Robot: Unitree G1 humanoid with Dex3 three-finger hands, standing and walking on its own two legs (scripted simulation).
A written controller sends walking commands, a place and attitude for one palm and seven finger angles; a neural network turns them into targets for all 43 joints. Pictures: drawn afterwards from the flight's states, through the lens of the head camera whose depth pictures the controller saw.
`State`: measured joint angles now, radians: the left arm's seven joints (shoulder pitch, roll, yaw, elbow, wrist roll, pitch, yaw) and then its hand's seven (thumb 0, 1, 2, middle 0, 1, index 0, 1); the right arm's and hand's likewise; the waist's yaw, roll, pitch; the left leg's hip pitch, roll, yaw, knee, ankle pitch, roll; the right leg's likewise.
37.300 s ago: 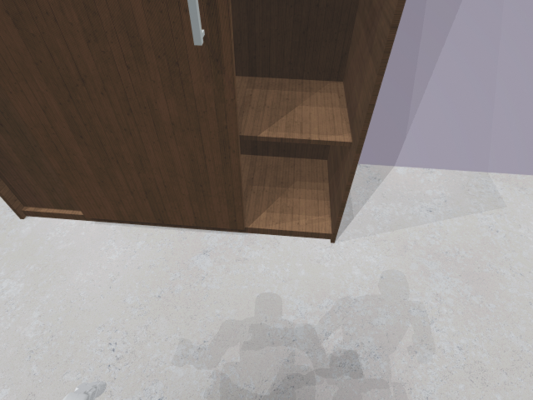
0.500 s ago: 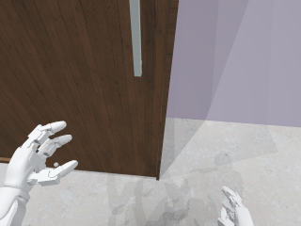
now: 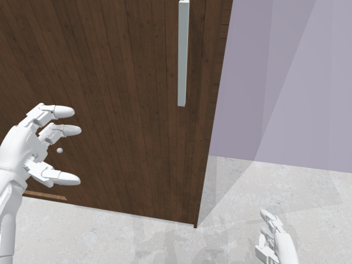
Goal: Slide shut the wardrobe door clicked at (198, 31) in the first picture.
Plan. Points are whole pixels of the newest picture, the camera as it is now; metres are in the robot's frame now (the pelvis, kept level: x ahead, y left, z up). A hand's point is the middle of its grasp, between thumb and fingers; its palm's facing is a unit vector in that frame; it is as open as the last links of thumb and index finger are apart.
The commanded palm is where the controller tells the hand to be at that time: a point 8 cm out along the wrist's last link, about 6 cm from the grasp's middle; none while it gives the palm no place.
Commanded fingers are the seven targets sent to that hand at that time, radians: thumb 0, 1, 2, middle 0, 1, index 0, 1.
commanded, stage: raise the hand with hooked fingers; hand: left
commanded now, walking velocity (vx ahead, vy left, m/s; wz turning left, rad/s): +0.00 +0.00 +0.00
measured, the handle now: (183, 57) +0.52 +0.05 +0.26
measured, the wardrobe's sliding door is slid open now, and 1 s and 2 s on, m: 0.00 0.00 0.00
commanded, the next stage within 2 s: move the hooked fingers beside the handle in 0.86 s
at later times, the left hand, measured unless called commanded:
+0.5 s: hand (45, 104) +0.27 +0.26 +0.27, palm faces +0.05 -0.99 -0.14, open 14.0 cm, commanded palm +0.23 +0.30 +0.27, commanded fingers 0.00 -0.50 0.30 -0.30 -1.20 -0.30 -1.20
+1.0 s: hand (56, 105) +0.28 +0.25 +0.26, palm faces +0.05 -0.99 -0.14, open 14.0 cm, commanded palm +0.25 +0.29 +0.27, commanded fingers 0.00 -0.50 0.30 -0.30 -1.20 -0.30 -1.20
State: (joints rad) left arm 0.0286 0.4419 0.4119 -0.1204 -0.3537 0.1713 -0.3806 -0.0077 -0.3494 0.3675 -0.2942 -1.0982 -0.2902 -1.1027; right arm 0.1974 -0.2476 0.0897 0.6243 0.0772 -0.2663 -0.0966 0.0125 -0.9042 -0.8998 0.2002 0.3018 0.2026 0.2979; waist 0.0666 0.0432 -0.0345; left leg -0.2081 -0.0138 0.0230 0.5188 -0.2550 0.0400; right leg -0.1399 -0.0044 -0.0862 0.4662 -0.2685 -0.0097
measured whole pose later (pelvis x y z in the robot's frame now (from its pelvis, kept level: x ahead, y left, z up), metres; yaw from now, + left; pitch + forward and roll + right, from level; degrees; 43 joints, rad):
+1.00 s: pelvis +0.01 -0.02 +0.00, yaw +0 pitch -3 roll +0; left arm -0.26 0.58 0.51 0.01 -0.35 0.42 -0.46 -0.02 -0.50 0.30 -0.31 -1.20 -0.30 -1.20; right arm 0.16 -0.28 0.10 0.62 0.11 -0.16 -0.08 0.01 -0.91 -0.90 0.20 0.30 0.20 0.30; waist 0.06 0.08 -0.05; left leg -0.18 0.00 0.01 0.48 -0.24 0.01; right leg -0.12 0.01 -0.09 0.45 -0.27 -0.04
